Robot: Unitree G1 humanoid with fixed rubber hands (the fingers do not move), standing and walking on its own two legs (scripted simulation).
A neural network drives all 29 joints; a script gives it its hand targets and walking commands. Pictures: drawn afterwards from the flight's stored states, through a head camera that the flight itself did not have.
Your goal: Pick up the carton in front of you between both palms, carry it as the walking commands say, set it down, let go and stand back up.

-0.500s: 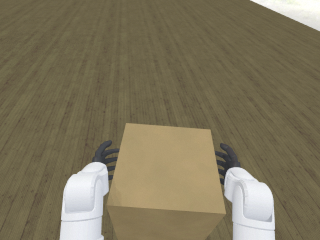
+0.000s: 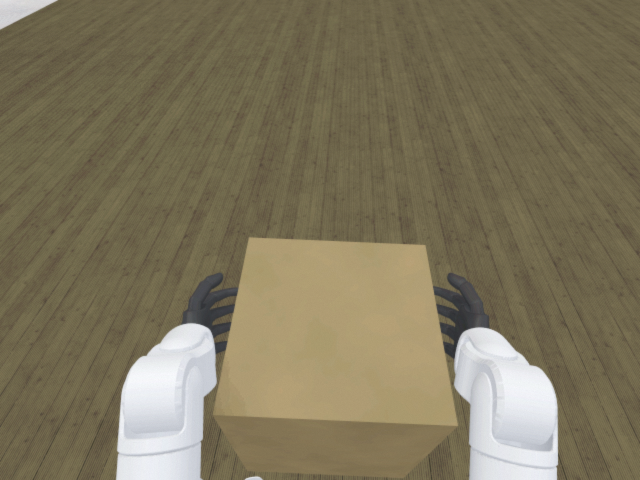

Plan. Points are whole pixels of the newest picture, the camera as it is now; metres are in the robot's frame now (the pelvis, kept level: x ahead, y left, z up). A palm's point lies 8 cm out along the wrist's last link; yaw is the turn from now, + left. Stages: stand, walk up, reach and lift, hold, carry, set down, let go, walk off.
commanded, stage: carry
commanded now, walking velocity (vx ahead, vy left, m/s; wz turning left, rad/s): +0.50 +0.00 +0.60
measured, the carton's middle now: (330, 365) +0.28 +0.01 +0.01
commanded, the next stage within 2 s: none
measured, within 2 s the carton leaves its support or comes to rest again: neither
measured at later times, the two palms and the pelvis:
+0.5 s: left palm (199, 173) +0.57 +0.24 +0.09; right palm (375, 154) +0.62 -0.06 +0.11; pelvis +0.32 +0.05 +0.01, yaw +7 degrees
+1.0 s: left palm (236, 92) +0.89 +0.24 +0.09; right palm (365, 83) +0.95 -0.05 +0.08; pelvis +0.66 +0.05 +0.01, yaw +10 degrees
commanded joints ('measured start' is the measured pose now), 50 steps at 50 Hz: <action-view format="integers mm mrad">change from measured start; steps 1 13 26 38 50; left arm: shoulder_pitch -494 -581 -518 -502 -469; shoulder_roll -855 -963 -877 -986 -894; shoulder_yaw -702 -715 -739 -708 -724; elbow -85 -37 -74 -3 -113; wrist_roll -429 -399 -408 -401 -432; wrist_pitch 18 13 29 -15 -24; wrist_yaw -278 -265 -250 -274 -289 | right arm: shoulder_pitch -398 -512 -376 -486 -383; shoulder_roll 866 976 858 957 936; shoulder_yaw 699 708 656 729 743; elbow -12 25 17 14 -37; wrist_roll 387 454 396 435 403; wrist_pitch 22 11 24 -3 -34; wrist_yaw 232 275 265 281 239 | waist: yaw -13 -31 -43 -8 -9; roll -178 36 103 -69 -135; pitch -101 -302 -128 -327 -156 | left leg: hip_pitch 38 645 781 -4 -35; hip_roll -43 160 110 -2 0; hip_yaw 63 -304 -144 -183 -15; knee -124 -431 -517 565 -54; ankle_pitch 73 229 389 -240 44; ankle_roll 34 137 114 17 -49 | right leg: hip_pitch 127 -552 -717 130 93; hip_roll -213 -56 23 -259 -134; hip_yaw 34 342 198 625 280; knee -34 872 345 -29 -129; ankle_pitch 550 5 285 307 427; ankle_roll -70 -6 2 -214 -159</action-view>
